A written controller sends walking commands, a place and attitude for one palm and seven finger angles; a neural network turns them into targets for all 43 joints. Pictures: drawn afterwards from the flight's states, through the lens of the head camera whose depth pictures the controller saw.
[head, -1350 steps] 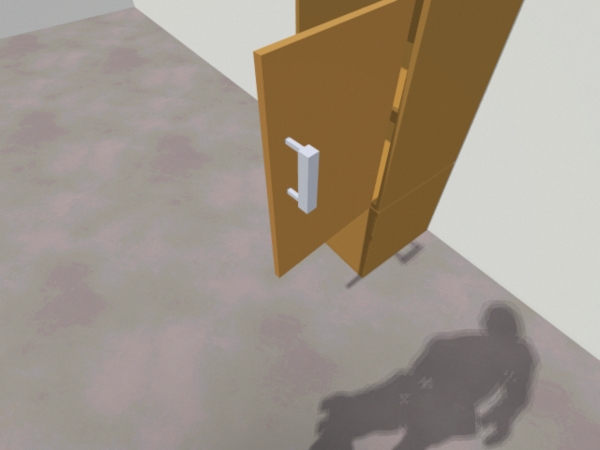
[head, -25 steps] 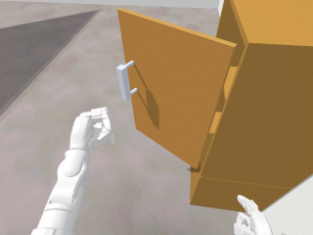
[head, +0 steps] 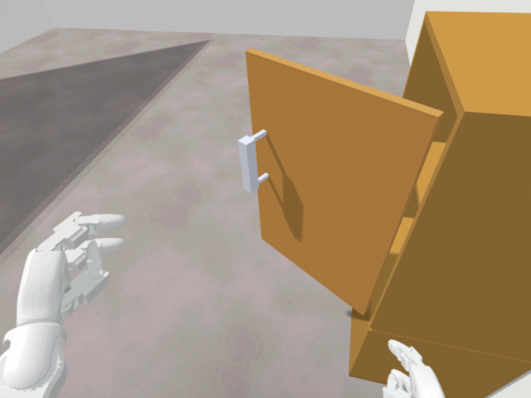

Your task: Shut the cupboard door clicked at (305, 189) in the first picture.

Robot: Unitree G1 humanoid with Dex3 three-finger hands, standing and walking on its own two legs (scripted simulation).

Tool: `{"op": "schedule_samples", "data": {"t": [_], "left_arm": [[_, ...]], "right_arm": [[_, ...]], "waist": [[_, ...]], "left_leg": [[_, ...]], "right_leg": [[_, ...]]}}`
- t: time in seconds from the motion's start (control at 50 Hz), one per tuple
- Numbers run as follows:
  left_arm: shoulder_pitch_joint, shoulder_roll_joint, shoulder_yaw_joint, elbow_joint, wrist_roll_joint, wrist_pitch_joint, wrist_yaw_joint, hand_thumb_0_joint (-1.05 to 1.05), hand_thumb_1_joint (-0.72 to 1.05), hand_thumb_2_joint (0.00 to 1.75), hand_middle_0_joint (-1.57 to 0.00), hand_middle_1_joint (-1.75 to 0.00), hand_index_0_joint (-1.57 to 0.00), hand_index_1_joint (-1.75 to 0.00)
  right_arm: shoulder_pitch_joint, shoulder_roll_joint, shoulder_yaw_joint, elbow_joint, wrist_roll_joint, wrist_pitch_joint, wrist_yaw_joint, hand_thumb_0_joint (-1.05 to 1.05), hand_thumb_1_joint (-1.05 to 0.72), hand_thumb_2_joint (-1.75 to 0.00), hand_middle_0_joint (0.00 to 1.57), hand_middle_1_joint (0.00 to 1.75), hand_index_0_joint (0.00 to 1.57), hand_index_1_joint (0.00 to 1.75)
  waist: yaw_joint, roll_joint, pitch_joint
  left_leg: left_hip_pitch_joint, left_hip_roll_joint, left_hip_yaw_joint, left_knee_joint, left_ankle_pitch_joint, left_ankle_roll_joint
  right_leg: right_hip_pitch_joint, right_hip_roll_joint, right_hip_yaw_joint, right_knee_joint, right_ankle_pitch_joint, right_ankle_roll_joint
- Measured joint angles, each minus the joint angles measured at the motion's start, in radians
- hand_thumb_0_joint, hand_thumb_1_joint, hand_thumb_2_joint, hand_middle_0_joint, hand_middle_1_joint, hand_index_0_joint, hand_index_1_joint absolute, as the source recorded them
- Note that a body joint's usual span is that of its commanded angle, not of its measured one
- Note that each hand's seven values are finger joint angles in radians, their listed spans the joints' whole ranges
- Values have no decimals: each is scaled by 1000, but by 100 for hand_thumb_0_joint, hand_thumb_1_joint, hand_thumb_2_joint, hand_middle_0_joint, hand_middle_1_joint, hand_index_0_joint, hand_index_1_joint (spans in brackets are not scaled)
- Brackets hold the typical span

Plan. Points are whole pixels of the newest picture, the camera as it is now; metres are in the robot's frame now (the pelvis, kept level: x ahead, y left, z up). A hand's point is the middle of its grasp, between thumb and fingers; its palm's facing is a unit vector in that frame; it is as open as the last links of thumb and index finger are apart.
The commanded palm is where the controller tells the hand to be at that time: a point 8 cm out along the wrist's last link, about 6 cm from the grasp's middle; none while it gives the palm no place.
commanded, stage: draw the hand back to the body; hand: left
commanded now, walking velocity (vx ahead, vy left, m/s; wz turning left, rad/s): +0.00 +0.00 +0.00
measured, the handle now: (256, 161) +0.62 +0.10 +0.01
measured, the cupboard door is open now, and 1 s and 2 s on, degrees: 59 59 59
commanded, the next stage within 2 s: step back with the hand held close in 0.52 s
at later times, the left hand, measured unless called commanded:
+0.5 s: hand (47, 297) +0.18 +0.27 +0.16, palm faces +0.44 -0.82 -0.38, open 7.4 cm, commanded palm +0.13 +0.31 +0.17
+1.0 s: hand (43, 302) +0.17 +0.27 +0.15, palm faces +0.36 -0.79 -0.49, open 7.4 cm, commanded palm +0.11 +0.31 +0.17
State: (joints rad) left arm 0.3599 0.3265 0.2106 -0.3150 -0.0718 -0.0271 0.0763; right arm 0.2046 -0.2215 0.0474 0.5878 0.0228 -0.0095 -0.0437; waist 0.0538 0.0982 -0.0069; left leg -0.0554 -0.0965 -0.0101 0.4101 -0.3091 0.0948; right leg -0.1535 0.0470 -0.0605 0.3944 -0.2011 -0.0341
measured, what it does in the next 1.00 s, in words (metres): stands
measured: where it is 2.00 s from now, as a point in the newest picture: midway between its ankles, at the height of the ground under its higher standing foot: outside the picture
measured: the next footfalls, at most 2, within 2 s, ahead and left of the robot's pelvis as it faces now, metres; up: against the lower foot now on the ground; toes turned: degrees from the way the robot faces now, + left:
right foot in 1.16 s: -0.03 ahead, -0.11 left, +0.00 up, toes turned -1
right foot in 2.00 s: -0.42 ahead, -0.07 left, +0.00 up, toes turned -7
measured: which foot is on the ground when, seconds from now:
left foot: down 0.00-1.00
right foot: down 0.00-1.00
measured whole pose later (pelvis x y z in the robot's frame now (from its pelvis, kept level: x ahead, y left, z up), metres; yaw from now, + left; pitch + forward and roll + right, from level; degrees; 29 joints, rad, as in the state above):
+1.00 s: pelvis -0.04 +0.02 -0.02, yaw -2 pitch +1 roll +0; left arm 0.56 0.43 0.43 -0.50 -0.07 -0.16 0.11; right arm 0.20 -0.26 -0.04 0.55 0.03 0.03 -0.07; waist 0.00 0.02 -0.01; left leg -0.26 -0.14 0.06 0.59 -0.34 0.13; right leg -0.40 0.01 -0.01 0.64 -0.24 -0.01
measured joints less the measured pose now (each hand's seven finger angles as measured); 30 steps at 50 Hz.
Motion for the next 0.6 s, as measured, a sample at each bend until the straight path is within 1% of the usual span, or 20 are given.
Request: {"op": "schedule_samples", "data": {"t": [0.1,0.18,0.22,0.28,0.34,0.4,0.48,0.6], "left_arm": [[77,29,78,-55,-5,-10,6,2,89,90,-50,-61,-50,-62],[124,56,145,-89,-9,-27,13,2,89,90,-39,-49,-39,-50],[130,57,165,-89,-7,-39,20,2,89,90,-34,-44,-34,-45],[110,35,163,-72,-3,-48,28,2,89,90,-28,-38,-29,-39],[87,9,138,-53,1,-48,31,2,90,90,-25,-35,-25,-35],[85,-1,115,-53,4,-47,29,2,89,90,-23,-32,-23,-33],[95,14,110,-78,5,-51,27,2,89,90,-22,-31,-22,-31],[87,38,145,-81,2,-65,23,2,89,90,-21,-30,-22,-30]], "right_arm": [[14,-10,-19,15,0,-16,3,1,-90,-89,20,30,20,30],[19,-18,-31,23,3,-32,2,1,-91,-89,20,30,20,30],[17,-22,-36,26,3,-40,1,1,-91,-89,20,30,20,30],[10,-29,-40,30,4,-50,0,1,-91,-89,20,30,20,30],[3,-31,-39,33,2,-58,-3,1,-91,-89,20,30,20,30],[4,-24,-35,36,0,-68,-5,1,-91,-89,20,30,20,30],[12,-13,-29,39,-3,-82,-8,1,-90,-89,20,30,20,30],[12,-5,-28,39,-3,-79,-2,1,-90,-89,20,30,20,30]], "waist": [[1,0,-7],[7,-1,-13],[10,-3,-10],[15,-6,2],[17,-12,12],[14,-21,12],[8,-25,1],[2,-18,2]], "left_leg": [[3,-1,3,0,1,1],[3,-3,4,5,0,1],[2,-5,4,8,2,3],[-4,-11,2,14,6,8],[-11,-15,3,17,11,11],[-12,-16,6,17,13,12],[-5,-11,9,18,8,8],[1,-7,15,16,6,3]], "right_leg": [[6,-1,3,-6,5,5],[7,-3,4,-4,8,8],[6,-6,3,0,8,10],[-1,-12,0,8,10,12],[-9,-17,0,17,13,14],[-12,-17,2,20,14,13],[-3,-12,6,15,13,12],[1,-7,12,10,15,10]]}}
